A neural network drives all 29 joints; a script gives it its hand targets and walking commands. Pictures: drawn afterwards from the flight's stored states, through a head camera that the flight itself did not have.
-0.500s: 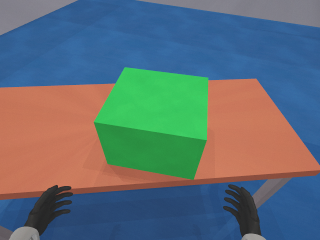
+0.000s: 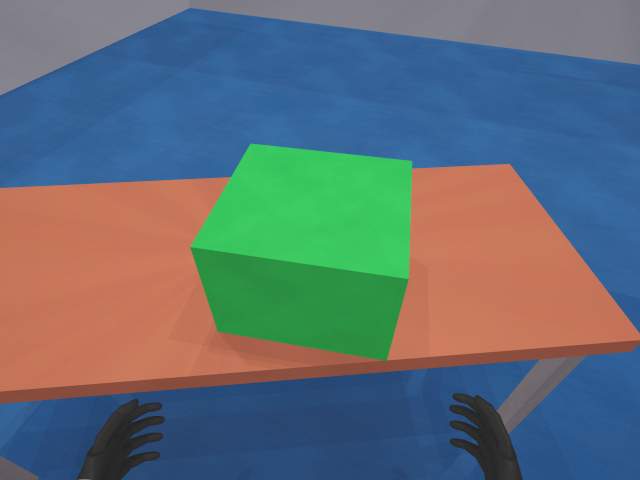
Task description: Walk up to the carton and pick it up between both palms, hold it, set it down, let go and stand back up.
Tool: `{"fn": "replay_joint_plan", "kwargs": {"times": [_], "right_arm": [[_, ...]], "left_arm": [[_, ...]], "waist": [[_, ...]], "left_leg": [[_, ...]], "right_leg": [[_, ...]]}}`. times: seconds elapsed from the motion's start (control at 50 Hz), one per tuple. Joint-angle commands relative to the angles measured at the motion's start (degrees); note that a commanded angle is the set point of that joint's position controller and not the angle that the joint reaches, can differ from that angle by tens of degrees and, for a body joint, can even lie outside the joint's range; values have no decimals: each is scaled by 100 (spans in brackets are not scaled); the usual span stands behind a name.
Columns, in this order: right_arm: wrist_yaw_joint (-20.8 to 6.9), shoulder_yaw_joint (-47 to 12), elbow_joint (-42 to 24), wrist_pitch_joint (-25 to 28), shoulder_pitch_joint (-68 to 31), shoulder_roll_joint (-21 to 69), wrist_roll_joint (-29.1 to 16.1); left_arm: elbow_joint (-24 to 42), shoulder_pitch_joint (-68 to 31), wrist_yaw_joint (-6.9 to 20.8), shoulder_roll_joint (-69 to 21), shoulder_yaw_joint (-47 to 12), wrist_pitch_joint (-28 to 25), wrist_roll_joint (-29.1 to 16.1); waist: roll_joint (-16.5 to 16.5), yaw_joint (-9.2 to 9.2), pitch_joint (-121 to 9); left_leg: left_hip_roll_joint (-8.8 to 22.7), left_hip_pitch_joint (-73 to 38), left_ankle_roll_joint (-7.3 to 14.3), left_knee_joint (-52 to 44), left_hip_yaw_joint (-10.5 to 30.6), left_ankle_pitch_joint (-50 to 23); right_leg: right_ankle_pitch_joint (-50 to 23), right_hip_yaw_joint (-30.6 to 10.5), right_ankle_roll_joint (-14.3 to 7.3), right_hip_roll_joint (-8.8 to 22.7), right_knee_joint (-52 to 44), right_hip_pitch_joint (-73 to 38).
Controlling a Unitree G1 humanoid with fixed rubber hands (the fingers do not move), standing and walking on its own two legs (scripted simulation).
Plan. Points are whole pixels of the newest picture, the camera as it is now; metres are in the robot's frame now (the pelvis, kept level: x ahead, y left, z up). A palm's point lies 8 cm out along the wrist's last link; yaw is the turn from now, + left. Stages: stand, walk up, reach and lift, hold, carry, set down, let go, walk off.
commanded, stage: set down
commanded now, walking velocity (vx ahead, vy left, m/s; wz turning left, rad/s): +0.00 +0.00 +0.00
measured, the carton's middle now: (314, 246) +0.50 +0.00 -0.01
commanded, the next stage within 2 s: let go in 0.66 s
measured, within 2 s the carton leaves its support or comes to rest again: neither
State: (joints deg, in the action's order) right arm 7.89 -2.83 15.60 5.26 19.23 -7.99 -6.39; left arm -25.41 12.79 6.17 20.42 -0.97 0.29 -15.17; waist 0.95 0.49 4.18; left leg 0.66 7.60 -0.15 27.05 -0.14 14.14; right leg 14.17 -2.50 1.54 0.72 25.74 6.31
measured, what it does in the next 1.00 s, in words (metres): stands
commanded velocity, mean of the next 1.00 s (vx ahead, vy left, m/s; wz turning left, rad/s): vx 0.00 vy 0.00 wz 0.00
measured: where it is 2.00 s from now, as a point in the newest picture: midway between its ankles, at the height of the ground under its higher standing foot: outside the picture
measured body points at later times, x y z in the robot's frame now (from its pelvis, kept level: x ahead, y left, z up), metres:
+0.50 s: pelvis +0.01 -0.01 +0.00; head +0.01 -0.01 +0.45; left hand +0.18 +0.23 -0.07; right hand +0.17 -0.21 -0.07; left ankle +0.01 +0.12 -0.74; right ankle +0.01 -0.14 -0.74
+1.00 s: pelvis +0.01 -0.01 +0.00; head +0.01 -0.02 +0.45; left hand +0.17 +0.21 -0.08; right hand +0.18 -0.23 -0.09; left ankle +0.01 +0.12 -0.74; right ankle +0.01 -0.14 -0.74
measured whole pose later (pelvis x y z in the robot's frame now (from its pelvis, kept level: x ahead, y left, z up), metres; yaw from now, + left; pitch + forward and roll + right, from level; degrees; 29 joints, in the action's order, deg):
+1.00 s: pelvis +0.01 -0.01 +0.00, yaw +0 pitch -5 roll +0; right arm 0.2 0.9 36.6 8.7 10.9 -8.2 -0.3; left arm -28.0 12.8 -0.5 11.8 -1.0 8.5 -5.4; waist 0.9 0.5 4.9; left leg 1.3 6.4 -1.2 24.8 -0.2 13.6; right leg 14.7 -2.5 0.6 0.1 25.7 6.3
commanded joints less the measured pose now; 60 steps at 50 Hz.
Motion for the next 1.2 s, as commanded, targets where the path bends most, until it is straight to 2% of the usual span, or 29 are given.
{"fn": "replay_joint_plan", "kwargs": {"times": [0.0, 0.06, 0.08, 0.12, 0.14, 0.16, 0.18, 0.2, 0.26, 0.28, 0.34, 0.4, 0.44, 0.54, 0.62, 0.64, 0.66, 0.72, 0.8, 0.86, 0.92, 0.94, 0.96, 1.02, 1.06, 1.1, 1.12, 1.14, 1.18], "right_arm": [[-260, 447, 22, 256, -900, -420, 273], [-269, 507, 22, 325, -833, -423, 370], [-273, 492, 65, 358, -766, -485, 341], [-337, 544, 363, 358, -957, -585, 376], [-321, 481, 261, 396, -812, -490, 373], [-338, 506, 411, 417, -863, -532, 372], [-330, 491, 291, 444, -873, -491, 321], [-373, 538, 458, 477, -941, -577, 350], [-442, 463, 472, 528, -949, -688, 402], [-463, 517, 625, 555, -945, -732, 473], [-527, 510, 814, 556, -1025, -730, 480], [-556, 644, 939, 632, -961, -840, 568], [-524, 556, 932, 642, -944, -817, 550], [-698, 695, 1282, 656, -1264, -904, 644], [-753, 753, 1405, 643, -1435, -983, 728], [-748, 709, 1356, 657, -1424, -923, 705], [-767, 783, 1446, 669, -1442, -955, 764], [-811, 799, 1663, 609, -1470, -964, 762], [-838, 823, 1902, 594, -1484, -1050, 825], [-895, 796, 1923, 633, -1596, -1065, 787], [-882, 872, 2047, 713, -1510, -1083, 817], [-842, 818, 1796, 758, -1556, -1037, 815], [-854, 809, 1999, 776, -1423, -1162, 789], [-843, 765, 2017, 787, -1476, -1060, 785], [-899, 804, 2252, 768, -1523, -1060, 801], [-889, 819, 2202, 745, -1432, -1135, 821], [-767, 1039, 2458, 306, -927, -2261, 1006], [-728, 1026, 2398, 116, -880, -2203, 939], [-707, 905, 2324, -44, -884, -1992, 939]], "left_arm": [[707, -732, -170, 720, 627, -35, 657], [580, -702, -176, 787, 613, -16, 644], [654, -644, -190, 820, 661, -7, 684], [507, -682, -251, 538, 643, 87, 843], [607, -606, -245, 598, 627, 53, 770], [630, -598, -261, 524, 672, 79, 875], [633, -602, -264, 609, 637, 49, 813], [651, -677, -325, 575, 647, 69, 904], [402, -570, -365, 413, 669, 145, 963], [310, -547, -359, 366, 657, 189, 1025], [487, -588, -452, 274, 638, 252, 1064], [308, -447, -457, 199, 610, 343, 1095], [120, -488, -433, 186, 656, 346, 1098], [289, -649, -594, 37, 580, 484, 1261], [78, -679, -652, 10, 521, 585, 1283], [198, -672, -666, -19, 563, 591, 1320], [205, -739, -670, 4, 520, 578, 1305], [121, -733, -704, -91, 505, 613, 1345], [15, -717, -674, -153, 487, 631, 1409], [3, -805, -728, -173, 522, 619, 1463], [132, -708, -759, -125, 443, 559, 1494], [291, -743, -730, -57, 544, 518, 1409], [41, -547, -723, -161, 525, 543, 1468], [82, -622, -727, -159, 503, 549, 1507], [94, -692, -788, -197, 427, 571, 1576], [-6, -616, -754, -286, 407, 611, 1551], [-61, -353, -806, 842, 736, 275, 1891], [-21, -428, -810, 991, 803, 139, 1834], [-193, -342, -760, 826, 722, -8, 1837]], "waist": [[266, -309, -69], [76, -316, -176], [194, -295, -287], [307, -279, -192], [168, -246, -376], [264, -334, -255], [94, -341, -394], [331, -322, -305], [52, -353, -401], [60, -278, -405], [198, -340, -397], [84, -241, -408], [-152, -275, -346], [174, -285, -313], [114, -276, -323], [181, -307, -246], [37, -198, -332], [110, -190, -187], [-77, -196, -287], [69, -209, -327], [-54, -184, -450], [-167, -190, -615], [-234, -210, -587], [-203, -172, -453], [7, -218, -364], [-152, -208, -276], [-174, -201, -576], [-362, -66, -585], [-196, -51, -341]], "left_leg": [[130, -287, -252, -873, -150, -572], [44, -455, -232, -791, -255, -735], [24, -566, -270, -726, -239, -1043], [65, -576, -320, -770, -226, -996], [10, -634, -264, -704, -244, -1142], [13, -697, -307, -714, -276, -1212], [2, -646, -272, -678, -261, -1214], [42, -650, -341, -719, -255, -1282], [6, -701, -345, -722, -281, -1389], [27, -758, -340, -704, -277, -1333], [29, -724, -358, -700, -292, -1459], [42, -810, -376, -663, -333, -1647], [-41, -795, -307, -672, -408, -1492], [22, -690, -402, -749, -371, -1385], [-3, -713, -420, -779, -424, -1251], [-36, -770, -430, -773, -462, -1423], [-5, -734, -396, -743, -419, -1309], [19, -682, -394, -804, -412, -1319], [-48, -810, -367, -748, -462, -1271], [-32, -687, -380, -714, -421, -1385], [-37, -746, -365, -682, -440, -1466], [-79, -843, -355, -609, -474, -1617], [-92, -816, -334, -600, -470, -1655], [-87, -784, -346, -621, -466, -1568], [-70, -735, -362, -666, -437, -1441], [-56, -665, -323, -691, -466, -1283], [267, 206, -73, -349, 196, -1297], [302, 298, -18, -481, 121, -882], [304, 461, 75, -592, 236, -326]], "right_leg": [[-21, 404, -438, -189, -690, -110], [-179, 427, -373, -158, -740, 35], [-431, 412, -349, -163, -734, -84], [-251, 476, -364, -220, -709, 72], [-438, 397, -354, -174, -744, 33], [-425, 461, -342, -196, -728, 87], [-452, 445, -318, -197, -742, 35], [-433, 494, -342, -227, -705, 80], [-500, 508, -330, -274, -718, 82], [-488, 504, -338, -283, -748, 131], [-549, 513, -339, -282, -727, 124], [-716, 561, -348, -315, -730, 212], [-689, 507, -273, -250, -746, 196], [-394, 560, -353, -349, -664, 163], [-305, 618, -350, -353, -638, 188], [-476, 594, -318, -341, -627, 199], [-475, 592, -335, -336, -654, 205], [-519, 607, -328, -336, -623, 167], [-495, 574, -294, -332, -688, 297], [-640, 592, -302, -325, -589, 214], [-831, 592, -267, -320, -593, 223], [-994, 561, -221, -329, -589, 199], [-1128, 547, -218, -295, -608, 183], [-1075, 564, -216, -296, -610, 203], [-891, 612, -229, -303, -589, 271], [-823, 583, -244, -280, -650, 283], [-1259, -285, -318, 332, -266, 139], [-1118, -360, -310, 434, -313, 108], [-432, -340, -286, 378, -464, 326]]}}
